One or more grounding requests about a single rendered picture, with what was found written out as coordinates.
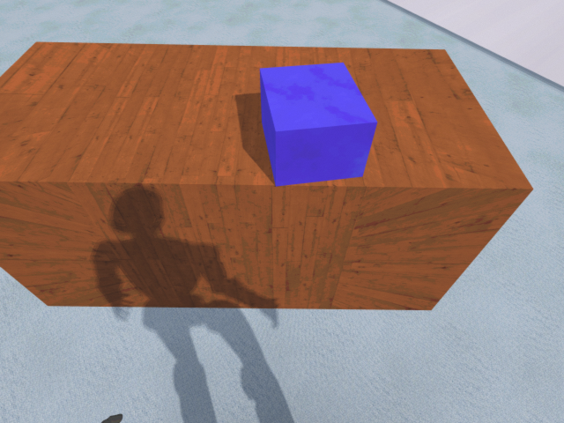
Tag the pedestal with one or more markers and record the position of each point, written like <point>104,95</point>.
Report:
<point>138,175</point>

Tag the carton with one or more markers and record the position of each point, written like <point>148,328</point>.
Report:
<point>316,123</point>

